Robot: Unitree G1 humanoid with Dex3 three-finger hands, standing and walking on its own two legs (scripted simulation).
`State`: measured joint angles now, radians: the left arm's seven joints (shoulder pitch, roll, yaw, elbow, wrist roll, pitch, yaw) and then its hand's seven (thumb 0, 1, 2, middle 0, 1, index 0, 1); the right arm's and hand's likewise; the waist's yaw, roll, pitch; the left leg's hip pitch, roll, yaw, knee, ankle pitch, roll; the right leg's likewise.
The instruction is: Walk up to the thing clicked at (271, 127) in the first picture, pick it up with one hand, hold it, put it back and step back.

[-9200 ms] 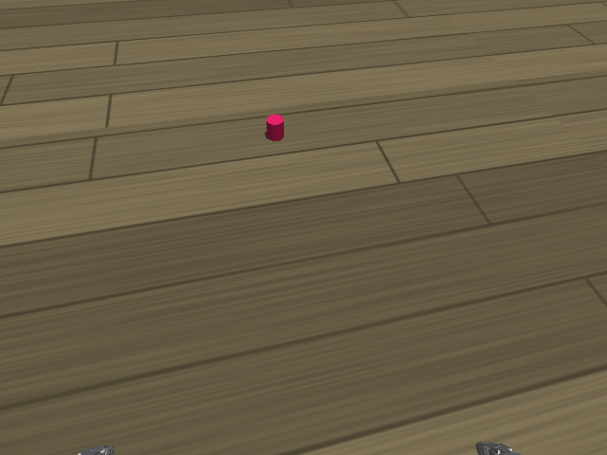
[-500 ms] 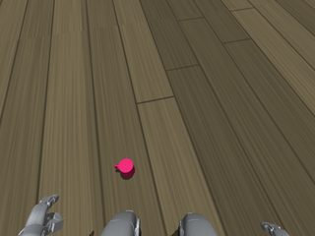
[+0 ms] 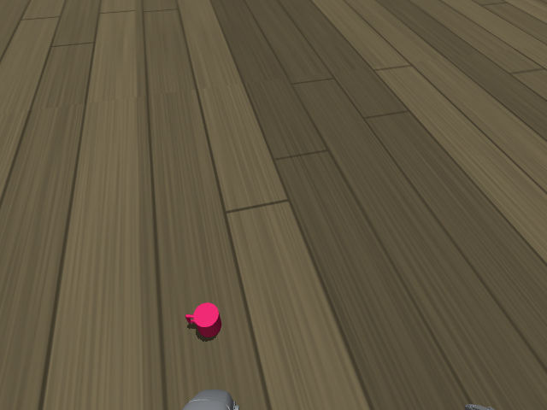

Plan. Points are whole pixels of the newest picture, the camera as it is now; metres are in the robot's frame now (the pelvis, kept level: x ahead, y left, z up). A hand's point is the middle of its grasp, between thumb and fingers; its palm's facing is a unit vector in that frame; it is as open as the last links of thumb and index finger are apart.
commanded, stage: walk up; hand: left
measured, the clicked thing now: (203, 319) +0.49 +0.24 -0.71
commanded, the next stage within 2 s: stand in 1.48 s
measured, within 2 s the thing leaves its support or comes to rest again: neither
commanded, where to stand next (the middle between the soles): +0.11 -0.03 m, yaw +4 degrees
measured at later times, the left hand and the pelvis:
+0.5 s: hand out of the picture +0.09 +0.27 -0.16, palm faces +0.04 -0.91 -0.40, open 7.3 cm; pelvis -0.01 +0.00 -0.02, yaw +2 degrees
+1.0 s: hand out of the picture -0.02 +0.28 -0.15, palm faces +0.08 -0.91 -0.41, open 7.4 cm; pelvis -0.05 +0.00 -0.01, yaw +6 degrees
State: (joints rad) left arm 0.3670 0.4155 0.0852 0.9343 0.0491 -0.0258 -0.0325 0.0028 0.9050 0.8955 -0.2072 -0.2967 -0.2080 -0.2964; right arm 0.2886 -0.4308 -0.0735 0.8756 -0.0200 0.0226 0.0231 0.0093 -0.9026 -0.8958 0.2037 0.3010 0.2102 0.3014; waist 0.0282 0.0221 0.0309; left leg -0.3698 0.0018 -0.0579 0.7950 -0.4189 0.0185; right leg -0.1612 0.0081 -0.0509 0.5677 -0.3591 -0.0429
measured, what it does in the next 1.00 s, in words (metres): steps on the spot: left foot, then right foot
